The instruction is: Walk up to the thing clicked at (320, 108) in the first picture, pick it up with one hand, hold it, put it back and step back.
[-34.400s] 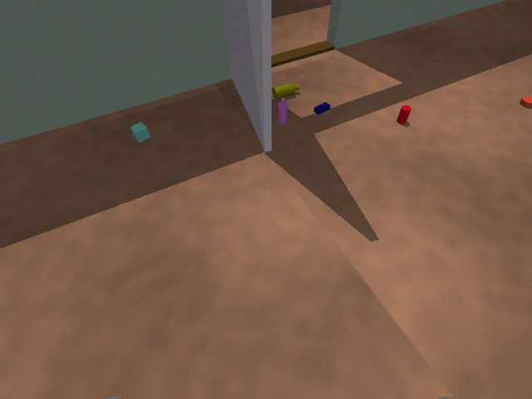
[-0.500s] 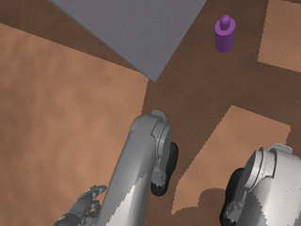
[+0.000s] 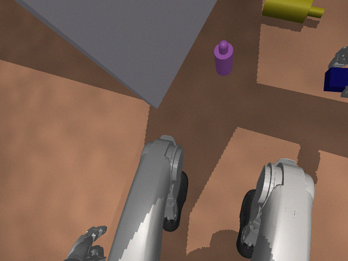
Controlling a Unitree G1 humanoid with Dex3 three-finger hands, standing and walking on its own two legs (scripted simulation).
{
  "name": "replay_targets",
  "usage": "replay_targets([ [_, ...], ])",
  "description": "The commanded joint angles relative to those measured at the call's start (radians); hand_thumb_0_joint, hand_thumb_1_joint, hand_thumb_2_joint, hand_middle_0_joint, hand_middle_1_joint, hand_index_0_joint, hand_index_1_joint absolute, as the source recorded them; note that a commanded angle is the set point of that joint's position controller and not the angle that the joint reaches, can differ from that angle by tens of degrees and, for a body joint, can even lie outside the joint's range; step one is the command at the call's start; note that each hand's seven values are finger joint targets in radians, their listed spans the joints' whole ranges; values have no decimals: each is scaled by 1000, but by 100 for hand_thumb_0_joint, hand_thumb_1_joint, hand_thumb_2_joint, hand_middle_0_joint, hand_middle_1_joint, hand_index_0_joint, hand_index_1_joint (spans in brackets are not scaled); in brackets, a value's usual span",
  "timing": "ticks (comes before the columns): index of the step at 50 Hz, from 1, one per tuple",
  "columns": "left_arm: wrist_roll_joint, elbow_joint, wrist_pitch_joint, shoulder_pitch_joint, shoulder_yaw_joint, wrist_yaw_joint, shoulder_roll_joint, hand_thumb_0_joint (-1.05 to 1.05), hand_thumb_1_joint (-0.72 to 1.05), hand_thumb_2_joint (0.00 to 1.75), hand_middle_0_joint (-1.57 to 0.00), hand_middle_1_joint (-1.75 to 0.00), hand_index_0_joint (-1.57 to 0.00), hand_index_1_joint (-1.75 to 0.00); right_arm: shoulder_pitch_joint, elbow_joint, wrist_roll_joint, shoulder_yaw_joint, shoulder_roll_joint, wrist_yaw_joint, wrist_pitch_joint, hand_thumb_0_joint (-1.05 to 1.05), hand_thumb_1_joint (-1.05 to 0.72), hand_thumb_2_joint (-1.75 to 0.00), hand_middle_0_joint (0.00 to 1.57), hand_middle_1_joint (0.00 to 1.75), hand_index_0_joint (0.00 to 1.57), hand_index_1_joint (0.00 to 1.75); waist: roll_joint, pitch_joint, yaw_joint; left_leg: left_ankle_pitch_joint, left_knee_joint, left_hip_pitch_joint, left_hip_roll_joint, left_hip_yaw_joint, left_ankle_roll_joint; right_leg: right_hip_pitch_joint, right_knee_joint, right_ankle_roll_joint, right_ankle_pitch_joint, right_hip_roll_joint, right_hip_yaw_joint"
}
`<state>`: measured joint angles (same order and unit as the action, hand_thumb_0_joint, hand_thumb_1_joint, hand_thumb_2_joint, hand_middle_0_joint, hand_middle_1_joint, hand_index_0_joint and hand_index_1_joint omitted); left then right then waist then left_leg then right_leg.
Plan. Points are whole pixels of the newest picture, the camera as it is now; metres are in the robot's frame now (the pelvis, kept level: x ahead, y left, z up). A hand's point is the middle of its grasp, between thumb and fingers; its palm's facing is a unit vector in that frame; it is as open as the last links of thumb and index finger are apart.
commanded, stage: lift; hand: right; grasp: from above
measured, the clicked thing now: out of the picture +0.51 -0.30 -0.16
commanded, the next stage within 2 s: hold in 1.34 s
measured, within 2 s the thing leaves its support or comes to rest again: neither
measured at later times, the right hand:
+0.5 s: hand out of the picture +0.42 -0.29 +0.07, palm faces -0.43 +0.07 -0.90, open 7.3 cm
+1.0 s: hand out of the picture +0.35 -0.26 +0.23, palm faces -0.45 +0.08 -0.89, open 7.3 cm
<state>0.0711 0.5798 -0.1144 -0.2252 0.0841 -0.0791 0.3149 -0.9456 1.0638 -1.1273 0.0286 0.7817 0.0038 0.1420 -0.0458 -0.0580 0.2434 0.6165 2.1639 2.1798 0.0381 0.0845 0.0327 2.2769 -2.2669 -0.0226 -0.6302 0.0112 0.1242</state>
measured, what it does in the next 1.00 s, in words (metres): rises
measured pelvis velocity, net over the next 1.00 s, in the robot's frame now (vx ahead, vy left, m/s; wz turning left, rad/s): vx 0.04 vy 0.00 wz -0.10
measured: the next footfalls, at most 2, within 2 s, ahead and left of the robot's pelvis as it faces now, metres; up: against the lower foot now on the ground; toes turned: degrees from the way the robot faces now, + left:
none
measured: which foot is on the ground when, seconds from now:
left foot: down 0.00-1.00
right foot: down 0.00-1.00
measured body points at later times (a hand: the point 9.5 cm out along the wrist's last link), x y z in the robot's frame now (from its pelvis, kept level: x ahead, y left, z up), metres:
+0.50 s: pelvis +0.01 +0.00 +0.14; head +0.17 -0.04 +0.56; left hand +0.14 +0.25 +0.02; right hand +0.44 -0.29 +0.12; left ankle +0.12 +0.13 -0.34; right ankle +0.09 -0.12 -0.34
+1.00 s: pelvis +0.04 +0.00 +0.30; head +0.11 +0.00 +0.75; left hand +0.16 +0.27 +0.18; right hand +0.37 -0.26 +0.28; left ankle +0.11 +0.13 -0.34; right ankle +0.08 -0.12 -0.34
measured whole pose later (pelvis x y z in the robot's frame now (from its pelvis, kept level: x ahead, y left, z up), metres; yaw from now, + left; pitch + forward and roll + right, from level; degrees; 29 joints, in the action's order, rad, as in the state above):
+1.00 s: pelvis +0.04 +0.00 +0.30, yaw -6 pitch +16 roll +2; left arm -0.04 0.72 0.01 -0.24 -0.03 0.06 0.25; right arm -0.39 0.84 -1.02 -0.15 0.45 0.09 0.06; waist -0.05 -0.14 0.08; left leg 0.44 1.14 0.99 0.02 0.03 0.02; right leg 1.02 -1.19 0.00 -0.46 0.05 0.01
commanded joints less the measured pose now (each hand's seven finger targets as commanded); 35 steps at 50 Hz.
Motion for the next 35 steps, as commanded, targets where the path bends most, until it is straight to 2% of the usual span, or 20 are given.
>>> replay_targets([
  [1, -12, -23, -5, -185, -111, 28, 225, 0, 90, 90, -20, -30, -20, -30, -326, -260, 48, 54, 255, 23, 10, 0, -84, -18, 111, 28, 118, 21, -302, -805, -11, -138, -265, -409, -50, 31, -83, -627, 321, -10, 118, -22, -71],
  [3, -16, -21, -3, -171, -120, 37, 217, 0, 90, 90, -20, -30, -20, -30, -276, -259, 67, 32, 210, 9, 11, 0, -86, -18, 112, 28, 119, 21, -258, -751, -19, -108, -300, -398, -50, 26, -85, -631, 348, -13, 81, -20, -70],
  [5, -26, -22, -1, -168, -127, 43, 209, 0, 90, 90, -20, -30, -20, -30, -284, -324, 76, 27, 196, -1, 17, 0, -87, -18, 111, 29, 119, 22, -253, -776, -27, -117, -318, -429, -48, 21, -79, -667, 393, -14, 68, -16, -57],
  [8, -37, -25, 3, -149, -138, 56, 203, 0, 90, 90, -20, -30, -20, -30, -220, -332, 97, 13, 164, -8, 17, 0, -86, -17, 110, 30, 117, 22, -228, -765, -44, -104, -348, -452, -50, 23, -74, -729, 457, -13, 28, -8, -36],
  [9, -41, -23, 5, -144, -139, 59, 194, 0, 90, 90, -20, -30, -20, -30, -240, -389, 104, 12, 163, -6, 20, 0, -87, -18, 110, 30, 118, 23, -241, -779, -46, -125, -362, -482, -49, 19, -70, -750, 473, -12, 46, -6, -39],
  [11, -48, -23, 10, -130, -145, 67, 193, 0, 90, 90, -20, -30, -20, -30, -200, -403, 109, 15, 153, -2, 15, 0, -86, -17, 109, 30, 117, 22, -237, -778, -56, -138, -377, -498, -44, 19, -69, -801, 513, -8, 61, -8, -23],
  [15, -63, -25, 13, -105, -152, 80, 167, 0, 89, 90, -20, -30, -20, -30, -169, -472, 115, 31, 159, 26, -3, 0, -87, -17, 110, 30, 118, 22, -226, -835, -81, -192, -445, -616, -46, 6, -57, -917, 586, -9, 127, -3, -33],
  [18, -71, -8, 17, -84, -156, 87, 156, 0, 89, 90, -20, -30, -20, -30, -79, -433, 119, 26, 127, 37, -30, 0, -87, -19, 112, 27, 119, 20, -198, -781, -95, -205, -508, -659, -46, 3, -54, -992, 648, -8, 174, 0, -26],
  [20, -75, -4, 20, -75, -157, 92, 145, 0, 89, 90, -20, -30, -20, -30, -45, -446, 120, -2, 81, 34, -48, 0, -89, -18, 113, 27, 120, 20, -196, -748, -98, -194, -552, -695, -49, 3, -53, -1036, 709, -5, 162, 6, -16],
  [21, -77, -1, 21, -68, -160, 94, 144, 0, 89, 90, -20, -30, -20, -30, -26, -461, 119, -3, 83, 32, -57, 0, -88, -16, 111, 27, 119, 19, -196, -750, -103, -189, -579, -728, -50, 2, -53, -1058, 738, -4, 149, 6, -16],
  [22, -79, -4, 22, -64, -158, 95, 137, 0, 89, 90, -20, -30, -20, -30, 35, -446, 121, -15, 56, 27, -67, 0, -88, -17, 113, 25, 120, 19, -174, -728, -112, -189, -604, -755, -51, 1, -52, -1077, 761, -3, 157, 8, -17],
  [25, -91, -15, 31, -47, -154, 103, 117, 0, 89, 90, -20, -30, -20, -30, 144, -481, 146, -22, 35, 15, -85, 0, -88, -18, 113, 26, 120, 19, -110, -681, -127, -164, -700, -882, -58, -13, -50, -1078, 826, -7, 113, 3, -44],
  [26, -93, -15, 36, -34, -155, 107, 111, 0, 89, 90, -20, -30, -20, -30, 153, -516, 162, -29, 20, 10, -88, 0, -89, -17, 113, 27, 121, 20, -95, -670, -128, -160, -733, -915, -57, -19, -49, -1097, 849, -8, 102, 5, -48],
  [28, -98, -15, 51, -36, -153, 120, 110, 0, 89, 90, -20, -30, -20, -30, 152, -564, 167, -25, 25, 10, -89, 0, -88, -18, 114, 27, 121, 21, -98, -644, -127, -147, -779, -957, -59, -27, -47, -1138, 903, -6, 72, 7, -47],
  [29, -99, -12, 58, -17, -152, 126, 103, 0, 89, 90, -20, -30, -20, -30, 168, -566, 172, -38, 8, 12, -86, 0, -89, -16, 113, 28, 121, 20, -90, -617, -127, -136, -802, -973, -60, -27, -47, -1153, 928, -6, 59, 7, -46],
  [31, -100, -4, 76, -23, -149, 138, 95, 0, 89, 90, -20, -30, -20, -30, 154, -586, 162, -45, -5, 23, -76, 0, -92, -14, 114, 28, 123, 20, -85, -592, -120, -139, -850, -1016, -61, -35, -48, -1196, 972, -5, 58, 8, -47],
  [32, -102, 4, 83, -17, -151, 144, 97, 0, 90, 90, -20, -30, -20, -30, 174, -575, 163, -22, 15, 31, -72, 0, -92, -13, 114, 28, 123, 20, -82, -577, -132, -141, -873, -1039, -58, -41, -47, -1226, 996, -3, 62, 8, -48],
  [33, -101, 4, 91, -20, -144, 149, 86, 0, 90, 90, -20, -30, -20, -30, 194, -552, 156, -49, -24, 38, -68, 0, -91, -12, 113, 28, 122, 19, -78, -533, -123, -131, -900, -1052, -59, -43, -46, -1233, 1024, -2, 52, 7, -45],
  [34, -102, 11, 99, -20, -146, 152, 87, 0, 90, 90, -20, -30, -20, -30, 183, -572, 159, -35, -10, 48, -61, 0, -91, -10, 114, 26, 122, 18, -73, -524, -133, -128, -931, -1087, -56, -50, -45, -1258, 1050, -3, 51, 7, -49],
  [35, -102, 16, 106, -20, -143, 154, 84, 0, 90, 90, -20, -30, -20, -30, 197, -540, 151, -46, -31, 56, -60, 0, -91, -10, 114, 26, 122, 17, -79, -498, -128, -127, -950, -1093, -58, -50, -45, -1281, 1079, 0, 45, 9, -40],
])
